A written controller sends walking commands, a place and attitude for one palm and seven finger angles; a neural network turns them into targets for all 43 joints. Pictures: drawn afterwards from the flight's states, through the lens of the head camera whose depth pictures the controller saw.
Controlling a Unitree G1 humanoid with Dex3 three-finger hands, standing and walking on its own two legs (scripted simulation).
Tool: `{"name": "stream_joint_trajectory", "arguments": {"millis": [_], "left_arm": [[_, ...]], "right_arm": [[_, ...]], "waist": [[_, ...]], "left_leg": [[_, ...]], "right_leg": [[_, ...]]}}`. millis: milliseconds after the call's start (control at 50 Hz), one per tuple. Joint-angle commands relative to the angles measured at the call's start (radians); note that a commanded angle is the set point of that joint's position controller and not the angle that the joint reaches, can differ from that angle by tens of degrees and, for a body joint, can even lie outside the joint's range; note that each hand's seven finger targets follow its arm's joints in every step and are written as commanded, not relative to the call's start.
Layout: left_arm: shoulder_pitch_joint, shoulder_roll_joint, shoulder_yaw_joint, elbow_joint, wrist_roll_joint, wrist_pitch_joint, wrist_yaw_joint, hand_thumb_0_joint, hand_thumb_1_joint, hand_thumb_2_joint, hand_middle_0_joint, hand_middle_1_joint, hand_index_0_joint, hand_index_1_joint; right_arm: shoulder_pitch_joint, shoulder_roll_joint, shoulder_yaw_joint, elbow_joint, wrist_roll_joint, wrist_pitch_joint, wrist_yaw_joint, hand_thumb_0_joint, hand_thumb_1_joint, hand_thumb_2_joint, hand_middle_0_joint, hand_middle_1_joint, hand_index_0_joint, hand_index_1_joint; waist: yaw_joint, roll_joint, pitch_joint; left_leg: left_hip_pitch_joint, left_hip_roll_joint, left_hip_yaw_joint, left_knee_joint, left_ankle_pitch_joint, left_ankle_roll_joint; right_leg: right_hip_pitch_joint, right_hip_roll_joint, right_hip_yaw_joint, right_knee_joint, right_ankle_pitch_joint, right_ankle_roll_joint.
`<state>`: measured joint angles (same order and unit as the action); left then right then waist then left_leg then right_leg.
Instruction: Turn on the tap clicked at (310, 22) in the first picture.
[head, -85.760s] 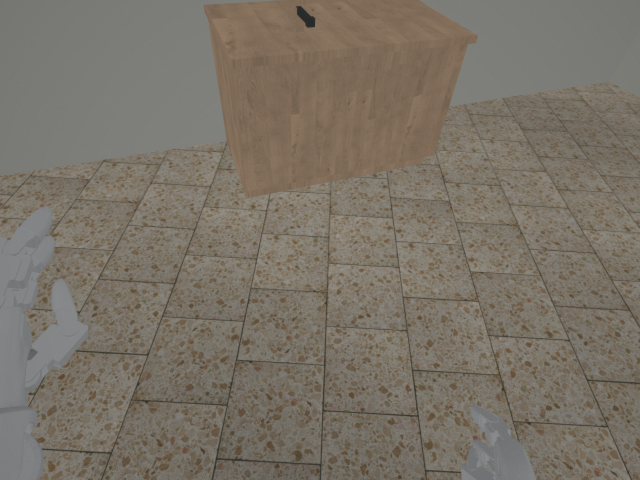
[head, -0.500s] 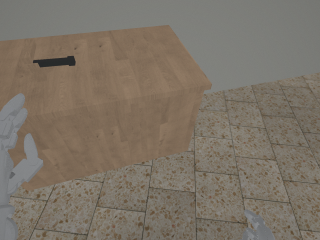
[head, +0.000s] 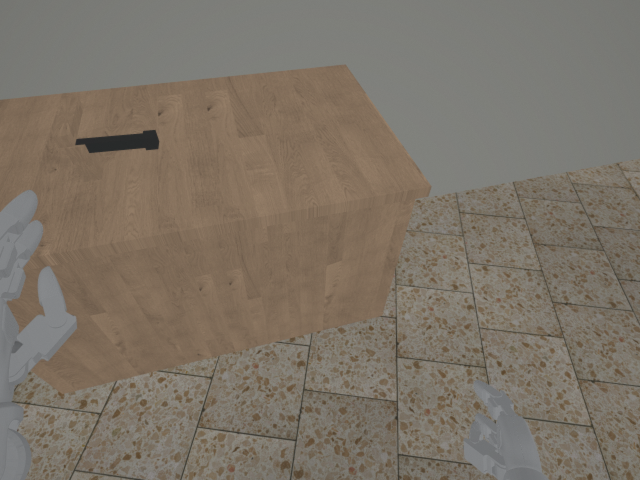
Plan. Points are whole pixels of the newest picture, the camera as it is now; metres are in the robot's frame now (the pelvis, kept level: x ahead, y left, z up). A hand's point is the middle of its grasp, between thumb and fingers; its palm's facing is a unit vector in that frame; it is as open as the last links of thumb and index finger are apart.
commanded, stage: stop stepping back and stand still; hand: left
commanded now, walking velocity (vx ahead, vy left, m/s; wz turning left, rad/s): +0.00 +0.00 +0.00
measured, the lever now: (150, 140) +0.72 +0.40 +0.00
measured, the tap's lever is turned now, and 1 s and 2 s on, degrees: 86 86 86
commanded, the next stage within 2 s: stand and check the lever's angle in 0.56 s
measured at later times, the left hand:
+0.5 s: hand (47, 345) +0.19 +0.26 +0.16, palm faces +0.40 -0.85 -0.34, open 7.5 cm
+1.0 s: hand (54, 340) +0.20 +0.26 +0.16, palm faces +0.39 -0.85 -0.34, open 7.5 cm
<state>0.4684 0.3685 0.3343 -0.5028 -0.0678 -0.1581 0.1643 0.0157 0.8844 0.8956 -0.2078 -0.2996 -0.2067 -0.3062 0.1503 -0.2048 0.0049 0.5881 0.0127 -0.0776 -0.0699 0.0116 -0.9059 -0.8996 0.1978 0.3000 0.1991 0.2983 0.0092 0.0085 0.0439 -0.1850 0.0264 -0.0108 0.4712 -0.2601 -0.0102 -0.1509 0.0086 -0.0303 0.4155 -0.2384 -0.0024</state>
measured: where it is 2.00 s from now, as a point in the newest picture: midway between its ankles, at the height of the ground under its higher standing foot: (305, 476)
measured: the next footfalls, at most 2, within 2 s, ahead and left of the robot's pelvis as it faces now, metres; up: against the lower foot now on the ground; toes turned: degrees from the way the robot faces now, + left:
right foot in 1.70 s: +0.31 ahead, -0.06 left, +0.00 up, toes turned +4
left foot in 1.96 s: +0.31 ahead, +0.17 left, +0.00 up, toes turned +2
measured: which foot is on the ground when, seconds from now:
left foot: down 0.00-1.00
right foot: down 0.00-1.00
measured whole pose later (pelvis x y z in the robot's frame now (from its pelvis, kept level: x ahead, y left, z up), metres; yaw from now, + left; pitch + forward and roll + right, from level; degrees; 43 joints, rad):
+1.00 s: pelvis -0.02 +0.02 +0.00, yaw -1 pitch -1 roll -1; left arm 0.46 0.33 0.30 -0.43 -0.06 -0.15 0.16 0.01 0.89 0.90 -0.21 -0.30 -0.20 -0.31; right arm 0.19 -0.21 0.01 0.62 0.00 -0.08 -0.08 0.01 -0.91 -0.90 0.20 0.30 0.20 0.30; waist 0.01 0.02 0.01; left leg -0.19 0.01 0.01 0.43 -0.21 0.01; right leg -0.16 0.00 -0.01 0.35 -0.17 0.02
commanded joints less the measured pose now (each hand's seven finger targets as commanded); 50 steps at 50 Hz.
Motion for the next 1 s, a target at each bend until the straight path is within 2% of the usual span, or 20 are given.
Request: {"name": "stream_joint_trajectory", "arguments": {"millis": [0, 20, 100, 120, 180, 220, 320, 380, 440, 520, 600, 640, 700, 720, 880, 940, 980], "left_arm": [[-0.030, 0.112, 0.072, -0.128, 0.000, -0.044, 0.004, 0.000, 0.900, 0.900, -0.200, -0.300, -0.200, -0.300], [-0.028, 0.104, 0.062, -0.116, 0.000, -0.041, 0.001, 0.000, 0.900, 0.900, -0.200, -0.300, -0.200, -0.300], [-0.070, 0.125, 0.064, -0.142, 0.005, -0.045, 0.005, 0.000, 0.900, 0.900, -0.200, -0.300, -0.200, -0.300], [-0.082, 0.145, 0.078, -0.155, 0.006, -0.046, 0.006, 0.000, 0.900, 0.900, -0.200, -0.300, -0.200, -0.300], [-0.101, 0.147, 0.080, -0.176, 0.009, -0.053, 0.012, 0.000, 0.900, 0.900, -0.200, -0.300, -0.200, -0.300], [-0.105, 0.166, 0.094, -0.197, 0.012, -0.057, 0.015, 0.000, 0.900, 0.900, -0.200, -0.300, -0.200, -0.300], [-0.068, 0.132, 0.075, -0.156, 0.012, -0.058, 0.014, 0.000, 0.900, 0.900, -0.200, -0.300, -0.200, -0.300], [-0.071, 0.115, 0.062, -0.136, 0.014, -0.059, 0.013, 0.000, 0.900, 0.900, -0.200, -0.300, -0.200, -0.300], [-0.077, 0.114, 0.058, -0.122, 0.015, -0.058, 0.011, 0.000, 0.900, 0.900, -0.200, -0.300, -0.200, -0.300], [-0.103, 0.132, 0.068, -0.126, 0.020, -0.059, 0.013, 0.000, 0.900, 0.900, -0.200, -0.300, -0.200, -0.300], [-0.109, 0.132, 0.071, -0.154, 0.020, -0.064, 0.015, 0.000, 0.900, 0.900, -0.200, -0.300, -0.200, -0.300], [-0.108, 0.127, 0.065, -0.157, 0.021, -0.065, 0.014, 0.000, 0.900, 0.900, -0.200, -0.300, -0.200, -0.300], [-0.098, 0.123, 0.065, -0.152, 0.020, -0.063, 0.016, 0.000, 0.900, 0.900, -0.200, -0.300, -0.200, -0.300], [-0.097, 0.131, 0.072, -0.157, 0.022, -0.063, 0.014, 0.000, 0.900, 0.900, -0.200, -0.300, -0.200, -0.300], [-0.076, 0.120, 0.069, -0.137, 0.014, -0.054, 0.012, 0.000, 0.900, 0.900, -0.200, -0.300, -0.200, -0.300], [-0.084, 0.123, 0.068, -0.140, 0.014, -0.051, 0.011, 0.000, 0.900, 0.900, -0.200, -0.300, -0.200, -0.300], [-0.090, 0.122, 0.064, -0.140, 0.015, -0.052, 0.011, 0.000, 0.900, 0.900, -0.200, -0.300, -0.200, -0.300]], "right_arm": [[-0.064, -0.125, -0.048, -0.143, 0.003, -0.035, -0.003, 0.000, -0.900, -0.900, 0.200, 0.300, 0.200, 0.300], [-0.070, -0.125, -0.046, -0.144, 0.003, -0.036, -0.004, 0.000, -0.900, -0.900, 0.200, 0.300, 0.200, 0.300], [-0.077, -0.127, -0.042, -0.145, -0.002, -0.036, -0.008, 0.000, -0.900, -0.900, 0.200, 0.300, 0.200, 0.300], [-0.085, -0.126, -0.040, -0.147, -0.004, -0.037, -0.011, 0.000, -0.900, -0.900, 0.200, 0.300, 0.200, 0.300], [-0.084, -0.122, -0.038, -0.143, -0.008, -0.043, -0.013, 0.000, -0.900, -0.900, 0.200, 0.300, 0.200, 0.300], [-0.089, -0.122, -0.038, -0.143, -0.009, -0.048, -0.016, 0.000, -0.900, -0.900, 0.200, 0.300, 0.200, 0.300], [-0.077, -0.121, -0.042, -0.135, -0.009, -0.057, -0.013, 0.000, -0.900, -0.900, 0.200, 0.300, 0.200, 0.300], [-0.072, -0.122, -0.042, -0.129, -0.009, -0.055, -0.011, 0.000, -0.900, -0.900, 0.200, 0.300, 0.200, 0.300], [-0.075, -0.122, -0.041, -0.127, -0.009, -0.055, -0.014, 0.000, -0.900, -0.900, 0.200, 0.300, 0.200, 0.300], [-0.079, -0.127, -0.042, -0.126, -0.011, -0.058, -0.017, 0.000, -0.900, -0.900, 0.200, 0.300, 0.200, 0.300], [-0.077, -0.120, -0.041, -0.124, -0.013, -0.061, -0.017, 0.000, -0.900, -0.900, 0.200, 0.300, 0.200, 0.300], [-0.077, -0.119, -0.040, -0.122, -0.013, -0.063, -0.017, 0.000, -0.900, -0.900, 0.200, 0.300, 0.200, 0.300], [-0.075, -0.120, -0.042, -0.122, -0.013, -0.063, -0.015, 0.000, -0.900, -0.900, 0.200, 0.300, 0.200, 0.300], [-0.079, -0.122, -0.044, -0.123, -0.013, -0.064, -0.017, 0.000, -0.900, -0.900, 0.200, 0.300, 0.200, 0.300], [-0.074, -0.122, -0.045, -0.123, -0.010, -0.057, -0.016, 0.000, -0.900, -0.900, 0.200, 0.300, 0.200, 0.300], [-0.078, -0.123, -0.042, -0.125, -0.010, -0.055, -0.018, 0.000, -0.900, -0.900, 0.200, 0.300, 0.200, 0.300], [-0.077, -0.123, -0.044, -0.121, -0.010, -0.053, -0.017, 0.000, -0.900, -0.900, 0.200, 0.300, 0.200, 0.300]], "waist": [[-0.010, 0.027, -0.158], [-0.010, 0.042, -0.144], [-0.005, 0.014, -0.136], [-0.005, 0.041, -0.127], [0.000, 0.045, -0.123], [0.000, 0.075, -0.123], [-0.001, 0.072, -0.127], [-0.003, 0.047, -0.118], [-0.004, 0.032, -0.102], [-0.003, 0.052, -0.093], [-0.001, 0.032, -0.118], [-0.001, 0.062, -0.110], [-0.001, 0.054, -0.116], [-0.002, 0.074, -0.125], [0.000, 0.019, -0.145], [0.000, 0.048, -0.133], [-0.001, 0.044, -0.148]], "left_leg": [[0.046, 0.064, -0.052, -0.056, 0.327, 0.034], [0.035, 0.062, -0.057, -0.071, 0.298, 0.034], [0.016, 0.055, -0.059, -0.093, 0.216, 0.037], [0.011, 0.052, -0.064, -0.108, 0.201, 0.037], [0.004, 0.048, -0.061, -0.122, 0.136, 0.039], [0.004, 0.044, -0.064, -0.126, 0.134, 0.038], [0.001, 0.043, -0.061, -0.135, 0.105, 0.032], [-0.014, 0.044, -0.064, -0.146, 0.068, 0.032], [-0.022, 0.046, -0.067, -0.157, 0.038, 0.032], [-0.035, 0.041, -0.070, -0.167, 0.007, 0.032], [-0.017, 0.039, -0.057, -0.150, 0.029, 0.037], [-0.024, 0.038, -0.061, -0.155, 0.030, 0.032], [-0.017, 0.035, -0.056, -0.147, 0.039, 0.032], [-0.013, 0.035, -0.058, -0.149, 0.046, 0.030], [0.014, 0.038, -0.045, -0.122, 0.139, 0.030], [0.006, 0.040, -0.051, -0.129, 0.148, 0.028], [0.014, 0.042, -0.048, -0.120, 0.110, 0.034]], "right_leg": [[0.047, -0.068, 0.072, -0.052, 0.292, -0.014], [0.038, -0.069, 0.070, -0.057, 0.260, -0.015], [0.028, -0.063, 0.073, -0.078, 0.201, -0.013], [0.024, -0.063, 0.070, -0.079, 0.184, -0.014], [0.022, -0.057, 0.075, -0.093, 0.146, -0.014], [0.023, -0.060, 0.077, -0.097, 0.141, -0.016], [0.027, -0.056, 0.076, -0.105, 0.125, -0.016], [0.023, -0.047, 0.072, -0.111, 0.102, -0.012], [0.007, -0.045, 0.072, -0.119, 0.078, -0.010], [0.000, -0.043, 0.074, -0.124, 0.060, -0.010], [0.017, -0.045, 0.079, -0.124, 0.091, -0.011], [0.015, -0.046, 0.078, -0.122, 0.081, -0.012], [0.016, -0.045, 0.079, -0.124, 0.097, -0.013], [0.019, -0.046, 0.078, -0.122, 0.098, -0.014], [0.028, -0.048, 0.078, -0.113, 0.166, -0.010], [0.023, -0.048, 0.078, -0.110, 0.162, -0.011], [0.025, -0.050, 0.078, -0.099, 0.138, -0.014]]}}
